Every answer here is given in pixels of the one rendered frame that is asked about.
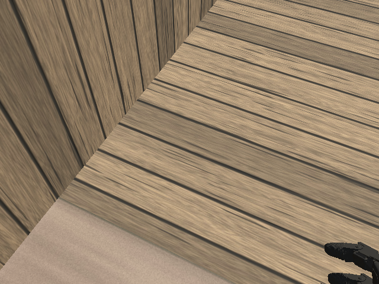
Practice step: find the robot right hand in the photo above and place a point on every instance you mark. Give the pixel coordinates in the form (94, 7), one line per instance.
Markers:
(361, 255)

